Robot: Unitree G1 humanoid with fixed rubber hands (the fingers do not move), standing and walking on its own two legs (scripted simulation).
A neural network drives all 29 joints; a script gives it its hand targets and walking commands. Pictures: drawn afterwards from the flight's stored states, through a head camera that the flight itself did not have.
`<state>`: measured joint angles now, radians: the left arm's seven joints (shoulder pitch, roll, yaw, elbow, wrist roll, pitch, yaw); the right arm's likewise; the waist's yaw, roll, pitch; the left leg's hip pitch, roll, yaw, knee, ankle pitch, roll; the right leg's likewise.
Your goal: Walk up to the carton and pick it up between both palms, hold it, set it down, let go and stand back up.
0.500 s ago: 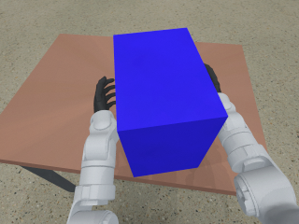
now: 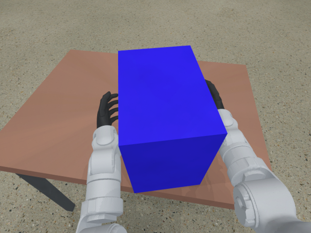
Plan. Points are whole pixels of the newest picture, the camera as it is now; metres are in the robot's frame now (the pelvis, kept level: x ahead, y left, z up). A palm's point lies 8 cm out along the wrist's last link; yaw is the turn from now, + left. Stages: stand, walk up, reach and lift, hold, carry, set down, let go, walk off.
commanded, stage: reach and lift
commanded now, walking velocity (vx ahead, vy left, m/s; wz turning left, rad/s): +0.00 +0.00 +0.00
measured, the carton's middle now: (161, 121) +0.40 +0.04 +0.06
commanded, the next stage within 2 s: none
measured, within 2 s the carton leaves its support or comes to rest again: neither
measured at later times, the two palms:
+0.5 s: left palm (103, 113) +0.36 +0.18 +0.13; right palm (217, 99) +0.43 -0.10 +0.14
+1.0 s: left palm (89, 97) +0.35 +0.19 +0.19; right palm (220, 91) +0.40 -0.09 +0.19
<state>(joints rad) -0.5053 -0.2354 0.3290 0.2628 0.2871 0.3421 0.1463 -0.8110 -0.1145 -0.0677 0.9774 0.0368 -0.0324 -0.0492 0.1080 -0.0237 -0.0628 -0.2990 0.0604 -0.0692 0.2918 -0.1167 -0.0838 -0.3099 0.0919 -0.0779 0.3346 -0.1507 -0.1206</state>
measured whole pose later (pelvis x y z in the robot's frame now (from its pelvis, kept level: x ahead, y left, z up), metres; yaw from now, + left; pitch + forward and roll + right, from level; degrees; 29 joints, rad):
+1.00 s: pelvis -0.01 +0.04 +0.00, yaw +2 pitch -4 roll +0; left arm -0.66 -0.13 0.28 0.24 0.27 0.64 0.13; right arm -0.86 -0.09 -0.12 0.88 0.12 0.18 -0.11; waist -0.02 -0.05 -0.04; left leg -0.12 0.02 -0.05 0.34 -0.15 -0.03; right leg -0.09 0.03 -0.10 0.33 -0.18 -0.06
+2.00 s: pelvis +0.01 +0.08 +0.00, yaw -1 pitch -5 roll -1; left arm -0.81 -0.03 0.30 0.28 0.21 0.78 0.06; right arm -0.94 -0.16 0.03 0.75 0.34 0.42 -0.26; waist -0.08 -0.01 -0.06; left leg -0.08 0.01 0.00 0.38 -0.21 0.02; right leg -0.03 0.03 -0.03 0.28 -0.15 -0.01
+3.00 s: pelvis +0.01 +0.07 +0.00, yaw -1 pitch -4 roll -2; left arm -0.94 0.01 0.34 0.37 0.19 0.89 0.07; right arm -1.10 -0.20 0.05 0.84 0.44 0.57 -0.30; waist -0.08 0.00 -0.14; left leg -0.11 0.01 -0.02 0.41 -0.22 0.01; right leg -0.06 0.04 -0.02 0.30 -0.16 -0.02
